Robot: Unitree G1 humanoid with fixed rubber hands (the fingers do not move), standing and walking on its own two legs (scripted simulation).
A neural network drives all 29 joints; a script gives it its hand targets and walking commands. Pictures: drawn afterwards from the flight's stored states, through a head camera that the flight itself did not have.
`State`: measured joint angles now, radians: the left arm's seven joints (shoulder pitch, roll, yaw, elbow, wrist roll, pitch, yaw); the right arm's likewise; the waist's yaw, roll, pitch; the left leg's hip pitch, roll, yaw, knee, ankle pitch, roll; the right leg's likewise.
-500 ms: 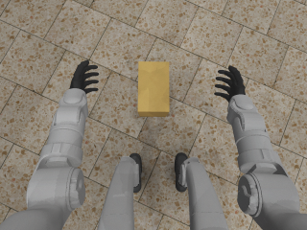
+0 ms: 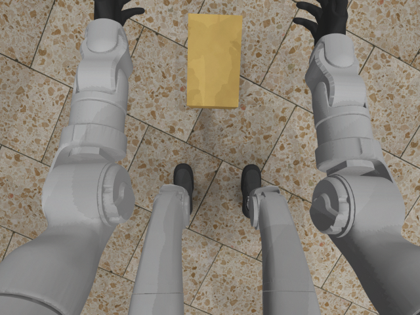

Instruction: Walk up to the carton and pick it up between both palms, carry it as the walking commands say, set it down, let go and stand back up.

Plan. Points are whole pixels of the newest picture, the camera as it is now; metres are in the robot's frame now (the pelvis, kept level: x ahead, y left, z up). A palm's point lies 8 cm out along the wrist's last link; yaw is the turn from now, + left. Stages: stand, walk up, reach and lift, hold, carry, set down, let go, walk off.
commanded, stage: reach and lift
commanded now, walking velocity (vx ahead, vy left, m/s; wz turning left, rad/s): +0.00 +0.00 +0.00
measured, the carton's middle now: (213, 68) +0.54 +0.01 -0.57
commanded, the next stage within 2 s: none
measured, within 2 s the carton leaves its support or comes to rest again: neither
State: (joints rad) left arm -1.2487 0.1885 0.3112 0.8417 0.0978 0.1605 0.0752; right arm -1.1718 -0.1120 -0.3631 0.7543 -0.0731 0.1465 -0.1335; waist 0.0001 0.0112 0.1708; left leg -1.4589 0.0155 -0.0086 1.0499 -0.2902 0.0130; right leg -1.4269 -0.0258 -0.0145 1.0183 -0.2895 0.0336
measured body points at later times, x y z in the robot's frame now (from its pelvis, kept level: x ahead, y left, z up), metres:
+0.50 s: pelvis -0.05 -0.01 -0.10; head +0.33 +0.01 +0.13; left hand +0.53 +0.16 -0.27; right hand +0.52 -0.14 -0.27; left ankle +0.08 +0.11 -0.63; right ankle +0.07 -0.15 -0.63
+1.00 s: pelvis -0.05 -0.01 -0.24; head +0.33 +0.02 -0.01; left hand +0.53 +0.16 -0.41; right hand +0.53 -0.14 -0.41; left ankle +0.08 +0.11 -0.63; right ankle +0.07 -0.15 -0.63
